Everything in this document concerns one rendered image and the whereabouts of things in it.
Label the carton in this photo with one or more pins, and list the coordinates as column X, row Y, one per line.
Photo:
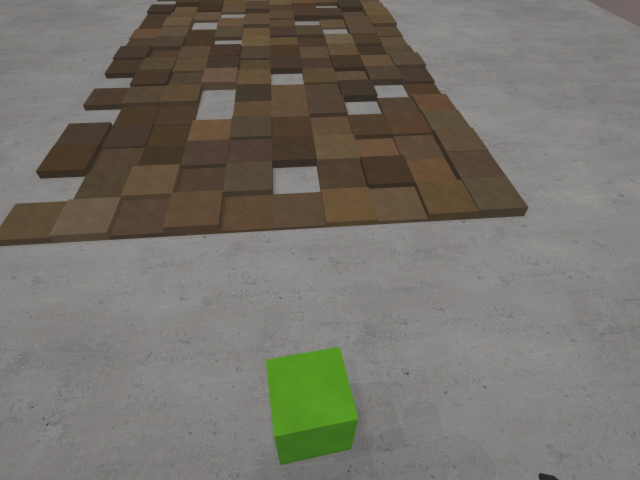
column 313, row 411

